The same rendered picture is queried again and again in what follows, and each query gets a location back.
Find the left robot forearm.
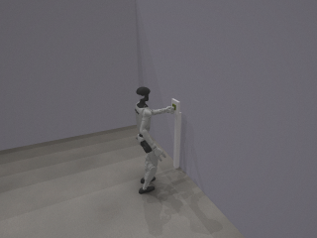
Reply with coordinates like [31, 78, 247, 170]
[151, 108, 166, 115]

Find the robot right foot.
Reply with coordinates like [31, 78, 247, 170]
[139, 185, 155, 194]

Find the left robot hand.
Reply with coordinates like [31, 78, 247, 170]
[165, 106, 174, 114]

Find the panel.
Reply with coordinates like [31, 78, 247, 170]
[171, 98, 182, 169]

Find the robot right shin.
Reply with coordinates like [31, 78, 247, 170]
[143, 166, 158, 190]

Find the right robot forearm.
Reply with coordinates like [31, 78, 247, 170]
[142, 129, 158, 151]

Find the right robot upper arm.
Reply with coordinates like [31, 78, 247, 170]
[140, 108, 152, 135]

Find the right robot hand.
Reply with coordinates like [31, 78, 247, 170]
[154, 148, 166, 161]

